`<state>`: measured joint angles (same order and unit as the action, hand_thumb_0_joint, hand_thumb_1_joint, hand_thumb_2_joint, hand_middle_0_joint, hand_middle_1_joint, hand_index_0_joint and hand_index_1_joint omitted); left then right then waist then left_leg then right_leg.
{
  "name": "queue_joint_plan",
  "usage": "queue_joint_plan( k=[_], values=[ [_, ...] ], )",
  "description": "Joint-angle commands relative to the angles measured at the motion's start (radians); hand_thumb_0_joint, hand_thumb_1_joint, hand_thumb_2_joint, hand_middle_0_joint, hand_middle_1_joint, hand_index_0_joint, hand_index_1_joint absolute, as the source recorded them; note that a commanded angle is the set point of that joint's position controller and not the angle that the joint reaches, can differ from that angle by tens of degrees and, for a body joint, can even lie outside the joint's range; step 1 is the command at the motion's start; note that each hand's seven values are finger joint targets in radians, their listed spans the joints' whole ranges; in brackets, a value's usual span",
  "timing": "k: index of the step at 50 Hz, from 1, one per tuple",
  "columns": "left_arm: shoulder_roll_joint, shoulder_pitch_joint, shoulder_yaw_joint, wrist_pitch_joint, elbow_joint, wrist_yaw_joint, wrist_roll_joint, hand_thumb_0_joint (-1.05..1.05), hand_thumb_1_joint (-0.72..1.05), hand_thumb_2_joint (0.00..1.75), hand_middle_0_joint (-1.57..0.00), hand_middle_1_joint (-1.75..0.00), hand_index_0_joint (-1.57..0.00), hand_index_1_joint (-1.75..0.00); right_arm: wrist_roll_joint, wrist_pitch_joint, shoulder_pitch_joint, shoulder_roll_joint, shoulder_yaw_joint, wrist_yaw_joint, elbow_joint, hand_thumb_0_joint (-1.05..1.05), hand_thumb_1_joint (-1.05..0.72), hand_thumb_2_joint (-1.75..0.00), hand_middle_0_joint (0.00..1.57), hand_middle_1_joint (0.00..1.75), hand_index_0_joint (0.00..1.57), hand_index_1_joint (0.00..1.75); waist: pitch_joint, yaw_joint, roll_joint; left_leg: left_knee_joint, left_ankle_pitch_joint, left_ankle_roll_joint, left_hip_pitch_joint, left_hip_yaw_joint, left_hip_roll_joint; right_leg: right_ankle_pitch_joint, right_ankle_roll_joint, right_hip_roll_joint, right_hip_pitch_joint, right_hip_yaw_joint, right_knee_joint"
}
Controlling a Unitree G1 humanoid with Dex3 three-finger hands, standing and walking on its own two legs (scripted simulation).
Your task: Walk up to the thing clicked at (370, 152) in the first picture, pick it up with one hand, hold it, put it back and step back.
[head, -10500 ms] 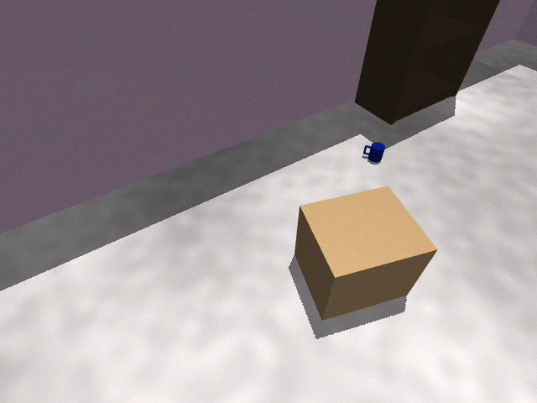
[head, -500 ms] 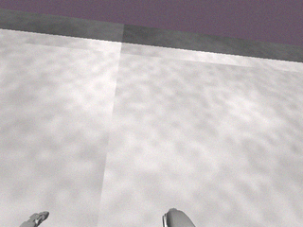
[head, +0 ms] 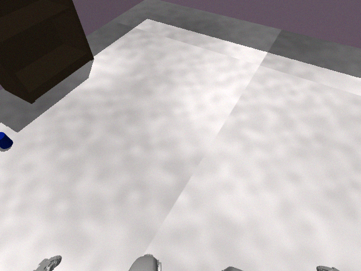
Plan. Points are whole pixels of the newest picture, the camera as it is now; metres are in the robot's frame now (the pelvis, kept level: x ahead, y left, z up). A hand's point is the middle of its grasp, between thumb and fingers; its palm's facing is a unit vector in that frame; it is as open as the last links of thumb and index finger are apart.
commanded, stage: walk up
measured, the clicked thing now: (0, 140) +0.95 +1.27 -0.71
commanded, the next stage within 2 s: none
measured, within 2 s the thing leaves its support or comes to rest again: neither
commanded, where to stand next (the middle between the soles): +0.11 +0.05 m, yaw +44 degrees
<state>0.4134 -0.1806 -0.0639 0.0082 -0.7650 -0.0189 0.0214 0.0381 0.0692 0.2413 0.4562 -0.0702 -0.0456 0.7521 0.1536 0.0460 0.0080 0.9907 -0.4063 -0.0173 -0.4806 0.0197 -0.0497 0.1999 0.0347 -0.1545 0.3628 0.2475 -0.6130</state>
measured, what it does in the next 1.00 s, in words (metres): steps on the spot, turning left: left foot, then right foot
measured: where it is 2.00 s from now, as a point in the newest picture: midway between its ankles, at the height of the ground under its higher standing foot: outside the picture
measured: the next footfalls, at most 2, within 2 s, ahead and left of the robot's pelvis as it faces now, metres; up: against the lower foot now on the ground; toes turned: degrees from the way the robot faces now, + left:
left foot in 0.16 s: +0.03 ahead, +0.15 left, +0.00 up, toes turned +10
right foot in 0.50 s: +0.11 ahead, -0.07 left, +0.00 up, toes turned +20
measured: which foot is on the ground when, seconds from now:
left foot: up 0.00-0.14, down 0.16-0.52, up 0.54-0.86, down 0.88-1.00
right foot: down 0.00-0.18, up 0.20-0.48, down 0.50-0.90, up 0.92-1.00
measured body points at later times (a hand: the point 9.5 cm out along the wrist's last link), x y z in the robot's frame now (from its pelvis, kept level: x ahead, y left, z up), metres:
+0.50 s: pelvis +0.00 +0.02 -0.01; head +0.04 +0.03 +0.43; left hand -0.02 +0.36 -0.11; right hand +0.18 -0.27 -0.12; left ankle -0.01 +0.15 -0.72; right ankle +0.07 -0.08 -0.72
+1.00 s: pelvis +0.00 +0.04 -0.01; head +0.00 +0.08 +0.43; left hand -0.15 +0.33 -0.15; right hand +0.28 -0.16 -0.09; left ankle -0.01 +0.16 -0.72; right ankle +0.09 -0.08 -0.69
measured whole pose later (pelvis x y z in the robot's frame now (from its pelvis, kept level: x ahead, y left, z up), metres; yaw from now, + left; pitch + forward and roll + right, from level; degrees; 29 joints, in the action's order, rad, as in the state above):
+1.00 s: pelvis +0.00 +0.04 -0.01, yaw +37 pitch -3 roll +0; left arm 0.44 -0.28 -0.06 -0.06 -0.83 -0.02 0.01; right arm 0.02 -0.05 0.25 0.39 -0.04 0.02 0.83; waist 0.11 0.04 -0.08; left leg 0.73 -0.30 0.03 -0.39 0.02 0.04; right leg 0.55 0.01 -0.11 0.41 0.05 -1.02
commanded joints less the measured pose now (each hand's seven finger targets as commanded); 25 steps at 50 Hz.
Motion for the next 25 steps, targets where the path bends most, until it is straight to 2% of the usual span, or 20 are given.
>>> queue_joint_plan(
  k=[1, 3, 5, 6, 7, 8, 9, 10, 11, 12, 13, 14, 15, 17, 19, 21, 22, 23, 24, 25],
  values=[
    [0.314, -0.008, -0.090, 0.034, 0.076, 0.018, -0.003, 0.00, 0.90, 0.90, -0.20, -0.30, -0.20, -0.30, 0.015, -0.033, 0.023, 0.167, -0.075, -0.009, -0.064, 0.00, -0.90, -0.90, 0.20, 0.30, 0.20, 0.30, -0.203, -0.004, -0.107, -0.079, -0.006, 0.000, -0.009, 0.005, -0.045, 0.133, 0.160, -0.307, -0.184, -0.254, 0.245],
    [0.320, 0.036, -0.090, 0.027, 0.085, 0.016, 0.001, 0.00, 0.90, 0.90, -0.20, -0.30, -0.20, -0.30, 0.000, -0.036, 0.072, 0.165, -0.082, -0.015, -0.043, 0.00, -0.90, -0.90, 0.20, 0.30, 0.20, 0.30, -0.224, -0.032, -0.140, -0.130, -0.004, 0.015, 0.117, -0.051, -0.012, 0.235, 0.132, -0.281, -0.077, -0.185, 0.229],
    [0.334, 0.055, -0.092, 0.017, 0.085, 0.013, 0.007, 0.00, 0.90, 0.90, -0.20, -0.30, -0.20, -0.30, -0.011, -0.033, 0.108, 0.174, -0.088, -0.015, -0.028, 0.00, -0.90, -0.90, 0.20, 0.30, 0.20, 0.30, -0.223, -0.052, -0.166, -0.182, 0.000, 0.030, 0.216, -0.087, 0.010, 0.348, 0.110, -0.294, 0.029, -0.171, 0.204],
    [0.336, 0.073, -0.089, 0.011, 0.085, 0.012, 0.009, 0.00, 0.90, 0.90, -0.20, -0.30, -0.20, -0.30, -0.011, -0.031, 0.160, 0.186, -0.097, -0.011, -0.013, 0.00, -0.90, -0.90, 0.20, 0.30, 0.20, 0.30, -0.232, -0.086, -0.146, -0.244, 0.017, 0.044, 0.288, -0.084, 0.013, 0.406, 0.088, -0.293, 0.081, -0.152, 0.149],
    [0.304, 0.059, -0.079, 0.002, 0.080, 0.010, 0.010, 0.00, 0.90, 0.90, -0.20, -0.30, -0.20, -0.30, -0.010, -0.034, 0.235, 0.196, -0.105, -0.001, 0.018, 0.00, -0.90, -0.90, 0.20, 0.30, 0.20, 0.30, -0.247, -0.113, -0.074, -0.325, -0.035, 0.058, 0.341, -0.073, 0.042, 0.468, 0.064, -0.260, 0.106, -0.119, 0.019],
    [0.257, 0.038, -0.065, -0.008, 0.073, 0.009, 0.005, 0.00, 0.90, 0.90, -0.20, -0.30, -0.20, -0.30, -0.007, -0.035, 0.257, 0.227, -0.115, 0.009, 0.028, 0.00, -0.90, -0.90, 0.20, 0.30, 0.20, 0.30, -0.200, -0.131, 0.046, -0.412, -0.092, 0.093, 0.371, 0.030, 0.045, 0.509, 0.018, -0.201, 0.216, -0.085, -0.142],
    [0.191, 0.020, -0.043, -0.016, 0.079, 0.008, -0.002, 0.00, 0.90, 0.90, -0.20, -0.30, -0.20, -0.30, 0.004, -0.040, 0.226, 0.294, -0.121, 0.023, 0.003, 0.00, -0.90, -0.90, 0.20, 0.30, 0.20, 0.30, -0.095, -0.127, 0.270, -0.675, -0.326, 0.166, 0.307, 0.393, -0.097, 0.464, -0.041, -0.065, 0.372, -0.022, -0.405],
    [0.223, 0.084, -0.047, -0.009, 0.118, 0.018, -0.005, 0.00, 0.90, 0.90, -0.20, -0.30, -0.20, -0.30, 0.006, -0.050, 0.098, 0.369, -0.118, 0.023, -0.053, 0.00, -0.90, -0.90, 0.20, 0.30, 0.20, 0.30, -0.037, -0.107, 0.284, -0.790, -0.354, 0.294, 0.125, 0.750, -0.235, 0.434, -0.089, 0.038, 0.440, -0.147, -0.487],
    [0.284, 0.171, -0.059, 0.004, 0.109, 0.027, 0.007, 0.00, 0.90, 0.90, -0.20, -0.30, -0.20, -0.30, 0.001, -0.051, 0.083, 0.372, -0.118, 0.023, -0.036, 0.00, -0.90, -0.90, 0.20, 0.30, 0.20, 0.30, 0.042, -0.127, 0.202, -0.843, -0.414, 0.331, -0.039, 0.787, -0.257, 0.391, -0.074, 0.014, 0.348, -0.217, -0.511],
    [0.287, 0.123, -0.058, 0.010, 0.078, 0.023, 0.005, 0.00, 0.90, 0.90, -0.20, -0.30, -0.20, -0.30, 0.005, -0.056, 0.018, 0.338, -0.105, 0.029, -0.045, 0.00, -0.90, -0.90, 0.20, 0.30, 0.20, 0.30, 0.066, -0.081, 0.160, -0.798, -0.337, 0.301, -0.075, 0.679, -0.203, 0.343, -0.066, 0.006, 0.282, -0.241, -0.500],
    [0.275, 0.007, -0.061, 0.015, 0.038, 0.016, -0.011, 0.00, 0.90, 0.90, -0.20, -0.30, -0.20, -0.30, -0.003, -0.060, -0.039, 0.289, -0.088, 0.037, -0.067, 0.00, -0.90, -0.90, 0.20, 0.30, 0.20, 0.30, 0.020, -0.035, 0.137, -0.677, -0.123, 0.246, 0.051, 0.483, -0.125, 0.294, -0.065, 0.001, 0.281, -0.249, -0.468],
    [0.254, -0.082, -0.057, 0.014, -0.001, 0.015, -0.016, 0.00, 0.90, 0.90, -0.20, -0.30, -0.20, -0.30, -0.011, -0.066, -0.052, 0.263, -0.079, 0.045, -0.076, 0.00, -0.90, -0.90, 0.20, 0.30, 0.20, 0.30, -0.058, -0.003, 0.152, -0.579, 0.080, 0.225, 0.152, 0.361, -0.076, 0.243, -0.054, 0.012, 0.293, -0.240, -0.460],
    [0.243, -0.118, -0.059, 0.009, -0.016, 0.016, -0.017, 0.00, 0.90, 0.90, -0.20, -0.30, -0.20, -0.30, -0.019, -0.073, -0.027, 0.246, -0.078, 0.050, -0.073, 0.00, -0.90, -0.90, 0.20, 0.30, 0.20, 0.30, -0.118, 0.000, 0.154, -0.534, 0.179, 0.217, 0.218, 0.324, -0.056, 0.210, -0.047, 0.022, 0.280, -0.228, -0.440],
    [0.232, -0.046, -0.060, 0.004, -0.001, 0.020, -0.013, 0.00, 0.90, 0.90, -0.20, -0.30, -0.20, -0.30, -0.015, -0.084, 0.045, 0.245, -0.081, 0.051, -0.060, 0.00, -0.90, -0.90, 0.20, 0.30, 0.20, 0.30, -0.147, -0.045, 0.154, -0.537, 0.193, 0.217, 0.173, 0.398, -0.059, 0.243, -0.035, 0.053, 0.172, -0.221, -0.381],
    [0.214, -0.009, -0.055, 0.012, 0.031, 0.025, -0.005, 0.00, 0.90, 0.90, -0.20, -0.30, -0.20, -0.30, -0.005, -0.085, 0.083, 0.243, -0.086, 0.052, -0.063, 0.00, -0.90, -0.90, 0.20, 0.30, 0.20, 0.30, -0.148, -0.062, 0.146, -0.514, 0.299, 0.240, 0.182, 0.455, -0.090, 0.284, -0.024, 0.079, 0.158, -0.237, -0.313],
    [0.204, -0.018, -0.053, 0.023, 0.047, 0.029, -0.002, 0.00, 0.90, 0.90, -0.20, -0.30, -0.20, -0.30, -0.007, -0.087, 0.088, 0.246, -0.085, 0.057, -0.069, 0.00, -0.90, -0.90, 0.20, 0.30, 0.20, 0.30, -0.164, -0.054, 0.135, -0.471, 0.397, 0.262, 0.187, 0.492, -0.112, 0.293, -0.009, 0.110, 0.121, -0.246, -0.253],
    [0.197, -0.037, -0.051, 0.031, 0.046, 0.032, -0.004, 0.00, 0.90, 0.90, -0.20, -0.30, -0.20, -0.30, -0.011, -0.087, 0.077, 0.243, -0.083, 0.058, -0.076, 0.00, -0.90, -0.90, 0.20, 0.30, 0.20, 0.30, -0.183, -0.040, 0.128, -0.432, 0.466, 0.259, 0.183, 0.494, -0.106, 0.280, -0.002, 0.124, 0.069, -0.250, -0.189],
    [0.189, -0.052, -0.051, 0.039, 0.039, 0.034, -0.003, 0.00, 0.90, 0.90, -0.20, -0.30, -0.20, -0.30, -0.016, -0.085, 0.066, 0.228, -0.076, 0.059, -0.085, 0.00, -0.90, -0.90, 0.20, 0.30, 0.20, 0.30, -0.200, -0.025, 0.093, -0.378, 0.522, 0.239, 0.162, 0.458, -0.077, 0.212, 0.004, 0.147, -0.004, -0.236, -0.081],
    [0.178, -0.099, -0.051, 0.049, 0.024, 0.038, 0.001, 0.00, 0.90, 0.90, -0.20, -0.30, -0.20, -0.30, -0.028, -0.084, 0.049, 0.200, -0.065, 0.061, -0.089, 0.00, -0.90, -0.90, 0.20, 0.30, 0.20, 0.30, -0.221, 0.011, 0.065, -0.304, 0.522, 0.190, 0.109, 0.407, -0.036, 0.097, 0.023, 0.146, -0.125, -0.251, 0.062],
    [0.240, -0.141, -0.067, 0.058, 0.022, 0.043, 0.012, 0.00, 0.90, 0.90, -0.20, -0.30, -0.20, -0.30, -0.042, -0.088, 0.045, 0.144, -0.045, 0.062, -0.102, 0.00, -0.90, -0.90, 0.20, 0.30, 0.20, 0.30, -0.264, 0.032, -0.038, -0.171, 0.438, 0.118, 0.041, 0.302, 0.045, 0.086, 0.064, 0.030, -0.246, -0.400, 0.167]
  ],
)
